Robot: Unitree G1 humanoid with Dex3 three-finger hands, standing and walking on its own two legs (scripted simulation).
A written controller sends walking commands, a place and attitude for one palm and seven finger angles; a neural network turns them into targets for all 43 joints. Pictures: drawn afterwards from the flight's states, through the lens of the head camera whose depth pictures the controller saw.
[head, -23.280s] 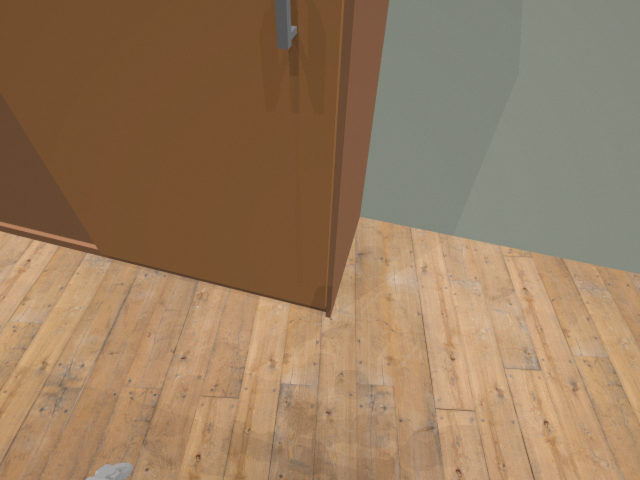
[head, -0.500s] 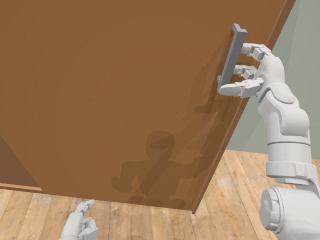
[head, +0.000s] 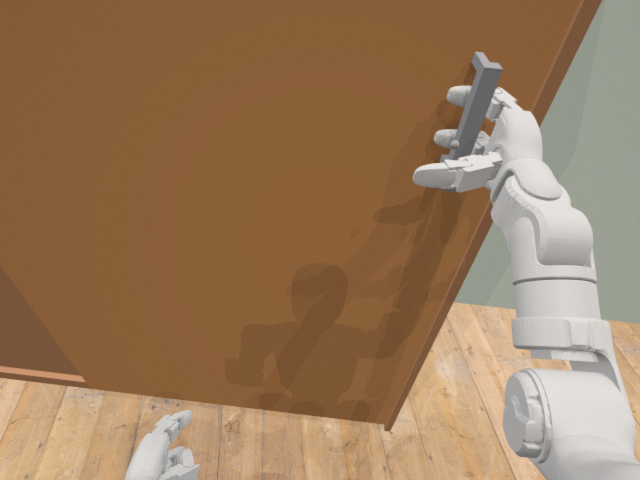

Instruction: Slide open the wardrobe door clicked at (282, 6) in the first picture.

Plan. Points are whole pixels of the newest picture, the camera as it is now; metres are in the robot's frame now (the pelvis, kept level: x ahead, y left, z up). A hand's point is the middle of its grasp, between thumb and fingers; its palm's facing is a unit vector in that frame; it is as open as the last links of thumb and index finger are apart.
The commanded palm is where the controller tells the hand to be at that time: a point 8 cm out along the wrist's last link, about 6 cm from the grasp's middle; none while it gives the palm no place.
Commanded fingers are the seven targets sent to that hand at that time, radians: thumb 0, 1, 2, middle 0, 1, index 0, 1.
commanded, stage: slide the fingers in behind the handle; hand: right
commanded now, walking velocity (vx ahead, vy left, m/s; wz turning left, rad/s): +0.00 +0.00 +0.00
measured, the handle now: (463, 124) +0.47 -0.14 +0.27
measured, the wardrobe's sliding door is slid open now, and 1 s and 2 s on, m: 0.00 0.00 0.00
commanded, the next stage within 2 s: grip the handle and tug to test in 0.78 s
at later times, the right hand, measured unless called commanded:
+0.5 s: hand (453, 145) +0.40 -0.11 +0.27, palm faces +0.05 +1.00 -0.01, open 14.4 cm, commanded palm +0.38 -0.15 +0.27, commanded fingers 0.00 0.50 -0.30 0.30 1.20 0.30 1.20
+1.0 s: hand (454, 145) +0.40 -0.11 +0.27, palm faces +0.04 +1.00 -0.01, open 14.1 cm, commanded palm +0.38 -0.15 +0.27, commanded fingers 0.00 0.17 -0.44 0.34 1.25 0.34 1.25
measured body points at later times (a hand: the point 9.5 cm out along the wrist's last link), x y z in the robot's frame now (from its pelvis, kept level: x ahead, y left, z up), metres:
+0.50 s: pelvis +0.00 +0.00 +0.00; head -0.03 +0.03 +0.45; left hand +0.18 +0.23 -0.09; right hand +0.40 -0.16 +0.27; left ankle +0.00 +0.10 -0.75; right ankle -0.01 -0.11 -0.75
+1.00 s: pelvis +0.01 +0.00 +0.00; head -0.02 +0.01 +0.45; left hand +0.19 +0.21 -0.09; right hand +0.40 -0.16 +0.27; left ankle +0.00 +0.10 -0.75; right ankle -0.01 -0.11 -0.75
